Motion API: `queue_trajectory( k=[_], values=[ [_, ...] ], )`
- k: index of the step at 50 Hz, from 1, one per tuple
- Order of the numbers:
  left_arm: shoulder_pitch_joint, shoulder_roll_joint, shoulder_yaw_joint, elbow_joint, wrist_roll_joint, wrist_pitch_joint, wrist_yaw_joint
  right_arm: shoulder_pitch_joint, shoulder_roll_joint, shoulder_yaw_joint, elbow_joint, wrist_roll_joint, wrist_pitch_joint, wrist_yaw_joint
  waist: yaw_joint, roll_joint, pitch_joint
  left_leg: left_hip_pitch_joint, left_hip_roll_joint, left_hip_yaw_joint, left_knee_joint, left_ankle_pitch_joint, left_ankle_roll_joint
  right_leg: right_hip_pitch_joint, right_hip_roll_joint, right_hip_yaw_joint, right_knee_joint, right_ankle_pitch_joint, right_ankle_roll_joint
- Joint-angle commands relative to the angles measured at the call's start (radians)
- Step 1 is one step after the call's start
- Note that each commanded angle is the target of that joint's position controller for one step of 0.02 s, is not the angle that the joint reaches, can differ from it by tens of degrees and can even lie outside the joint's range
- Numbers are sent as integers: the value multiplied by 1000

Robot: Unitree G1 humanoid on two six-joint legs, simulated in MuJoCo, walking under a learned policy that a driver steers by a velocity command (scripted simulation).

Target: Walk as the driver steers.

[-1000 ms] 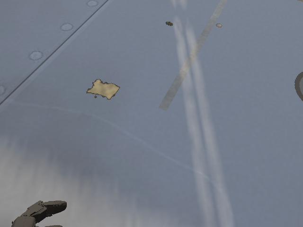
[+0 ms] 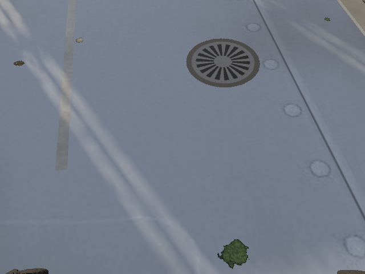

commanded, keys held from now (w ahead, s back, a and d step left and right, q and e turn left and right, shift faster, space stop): shift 0.06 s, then q+shift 0.26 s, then w+q+shift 0.64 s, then w+e+shift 0.04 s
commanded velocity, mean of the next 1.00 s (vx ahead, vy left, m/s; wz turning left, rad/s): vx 0.46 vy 0.00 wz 0.51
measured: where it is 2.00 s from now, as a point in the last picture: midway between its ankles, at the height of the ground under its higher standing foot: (35, 132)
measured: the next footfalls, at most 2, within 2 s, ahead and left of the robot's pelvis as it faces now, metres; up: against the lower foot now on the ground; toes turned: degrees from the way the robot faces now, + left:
left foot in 0.08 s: +0.09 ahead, +0.12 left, +0.00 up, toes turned -10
right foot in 0.36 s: +0.02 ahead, -0.12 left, +0.00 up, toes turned +10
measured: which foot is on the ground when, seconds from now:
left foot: up 0.00-0.06, down 0.08-0.38, up 0.40-0.82, down 0.84-1.00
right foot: down 0.00-0.08, up 0.10-0.34, down 0.36-0.86, up 0.88-1.00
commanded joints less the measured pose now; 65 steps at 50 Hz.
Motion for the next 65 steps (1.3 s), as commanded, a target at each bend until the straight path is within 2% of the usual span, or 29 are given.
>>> queue_trajectory(
  k=[1,3,4,5,6,8,12,16,18,19,20,21,24,27,28,32,37,39,41,42,43,44,45,47,50,54,60,63,65],
  values=[
    [-44,149,41,-77,0,-10,-2,27,-106,-31,-56,3,-24,9,-4,-192,-169,99,4,26,-123,27,19,145,-231,285,-88,215,-140],
    [-34,111,24,-69,-2,-7,-3,58,-117,-38,-49,-6,-30,12,-18,-156,-165,262,62,21,-303,190,58,86,-177,258,-18,133,-92],
    [27,46,1,-58,18,-9,-4,49,-163,-41,-68,-25,-27,9,18,19,-189,345,249,-173,-366,281,128,25,-92,148,145,-134,-40],
    [32,47,0,-81,17,-21,-3,33,-196,-41,-59,-59,-20,9,63,287,-113,301,388,-418,-434,377,306,-114,45,-13,298,-411,25],
    [48,102,13,-53,29,-33,2,1,-116,-19,-82,-56,-29,10,47,237,-114,251,426,-508,-448,289,377,-107,-22,28,470,-420,72],
    [44,76,7,-1,41,-30,-4,-54,-40,14,-85,-24,-28,14,60,119,-98,213,295,-319,-426,136,283,-42,-82,-18,446,-317,116],
    [-55,17,-8,-13,27,-48,-12,46,-187,-40,-79,16,23,3,-17,172,-54,281,174,-263,-372,251,242,-14,-48,-165,175,-273,132],
    [-14,26,5,24,-4,-66,-8,69,-178,-53,-96,35,42,-10,-9,216,-109,382,186,-375,-354,278,246,33,-24,-144,-47,-174,95],
    [90,36,17,69,-8,-76,-14,72,-153,-51,-100,57,52,-28,37,177,-170,185,117,-335,-363,-194,190,310,-70,-152,-219,-56,29],
    [189,91,33,87,3,-78,-9,50,-118,-40,-119,49,49,-28,82,85,-175,-92,50,-243,-216,-359,123,537,-238,-21,-246,-187,-45],
    [225,173,52,104,24,-86,-20,-3,-53,-25,-167,56,32,-22,99,-222,-104,-374,-56,-20,61,-277,95,561,-452,301,-348,-492,-142],
    [147,152,45,85,51,-109,-23,-30,-105,-34,-186,45,10,-17,72,-204,-9,-459,64,-44,208,-174,88,459,-537,378,-379,-533,-182],
    [85,54,15,77,15,-142,2,66,-106,-38,-127,26,-5,10,31,-129,2,-495,111,5,418,20,58,490,-427,134,-375,-319,-93],
    [156,51,5,103,30,-160,-5,45,-79,-22,-142,36,-15,30,56,-106,40,-524,148,44,545,130,44,433,-391,-30,-396,-184,-85],
    [228,81,3,135,82,-147,-22,-29,-92,-23,-150,-81,24,78,67,-16,67,-464,112,90,562,114,47,325,-384,-81,-435,-230,-83],
    [241,78,0,158,70,-155,-27,-61,-98,-21,-160,-38,51,125,55,-118,136,-471,140,93,478,197,61,314,-385,-224,-470,-167,-55],
    [339,89,0,228,71,-151,-13,-228,-62,15,-210,-42,42,142,108,-105,192,-424,161,241,208,105,151,462,-418,-388,-485,34,-50],
    [329,106,-3,247,71,-142,-9,-200,-46,28,-209,-40,44,128,62,-118,148,-252,94,324,98,-15,217,485,-405,-491,-347,571,-31],
    [342,173,7,261,67,-123,-7,19,-93,5,-157,-30,35,98,-66,-151,-43,97,-54,387,94,-133,270,462,-432,-507,21,1207,-37],
    [305,198,9,241,55,-120,-12,264,-145,-24,-84,-30,23,83,-186,-133,-178,441,-86,322,10,-70,303,300,-426,-503,313,1158,-21],
    [334,112,-14,198,55,-129,-27,347,-261,-65,-36,-40,25,65,-177,43,-275,798,57,33,-91,-263,335,-69,-342,-483,658,521,18],
    [239,40,-32,92,57,-154,-49,318,-372,-90,-58,-14,35,55,-125,244,-360,935,307,-594,-352,-541,434,-397,-140,-354,974,-240,70],
    [67,105,-23,42,63,-169,-53,364,-351,-87,-56,-16,38,50,-188,71,-330,905,310,-668,-435,-452,415,-498,-159,-168,1015,-121,53],
    [81,61,-45,50,56,-182,-44,327,-271,-65,-8,-26,18,27,-88,-12,-93,618,272,-461,-434,-139,381,-463,-248,-180,885,-53,36],
    [216,38,-57,106,90,-126,-50,202,-146,-13,-26,-21,-21,18,40,1,-21,309,177,-248,-478,-20,368,-282,-301,-181,734,-92,50],
    [27,12,-70,68,64,-97,-67,286,-123,3,36,-9,-74,40,-6,29,118,255,113,-54,-607,299,292,-365,-296,-280,489,106,38],
    [-88,-16,-85,78,18,-118,-95,349,-140,20,107,-10,-117,26,-35,30,85,457,140,181,-687,938,141,-196,-143,-365,106,436,-68],
    [38,55,-63,144,21,-110,-89,308,-193,7,106,-36,-103,-13,53,113,-40,649,192,241,-495,1473,75,-52,-22,-413,96,346,-94],
    [361,131,-28,249,24,-95,-76,229,-220,-6,87,-67,-69,-37,218,127,-161,623,217,260,-55,1659,51,225,31,-406,112,223,-131]
  ],
)
Velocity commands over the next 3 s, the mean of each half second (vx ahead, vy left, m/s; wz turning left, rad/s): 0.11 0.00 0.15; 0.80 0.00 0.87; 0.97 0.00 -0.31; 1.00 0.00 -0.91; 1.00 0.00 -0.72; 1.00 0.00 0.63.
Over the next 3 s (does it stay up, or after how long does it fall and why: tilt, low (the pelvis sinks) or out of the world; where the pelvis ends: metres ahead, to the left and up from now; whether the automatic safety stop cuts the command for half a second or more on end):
stays up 2.02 0.55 -0.01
